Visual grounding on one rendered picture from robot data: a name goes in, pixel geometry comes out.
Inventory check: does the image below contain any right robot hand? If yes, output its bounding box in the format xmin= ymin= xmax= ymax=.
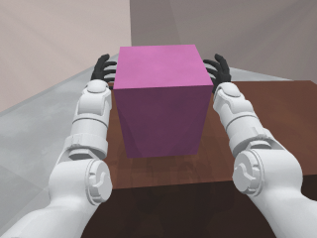
xmin=203 ymin=54 xmax=232 ymax=95

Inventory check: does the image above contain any carton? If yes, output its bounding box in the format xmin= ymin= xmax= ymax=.
xmin=113 ymin=45 xmax=214 ymax=159

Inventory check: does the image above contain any left robot hand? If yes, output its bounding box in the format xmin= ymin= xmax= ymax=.
xmin=90 ymin=54 xmax=117 ymax=90

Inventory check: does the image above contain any robot left forearm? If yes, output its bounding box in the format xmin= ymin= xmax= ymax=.
xmin=48 ymin=79 xmax=112 ymax=196

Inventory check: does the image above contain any robot left upper arm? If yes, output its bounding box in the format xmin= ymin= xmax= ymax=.
xmin=0 ymin=158 xmax=113 ymax=238

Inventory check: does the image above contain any robot right upper arm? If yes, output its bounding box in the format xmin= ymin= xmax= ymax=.
xmin=232 ymin=149 xmax=317 ymax=238

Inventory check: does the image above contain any robot right forearm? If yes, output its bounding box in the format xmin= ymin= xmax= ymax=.
xmin=213 ymin=82 xmax=303 ymax=182

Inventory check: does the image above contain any pedestal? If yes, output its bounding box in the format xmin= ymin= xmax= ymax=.
xmin=80 ymin=80 xmax=317 ymax=238

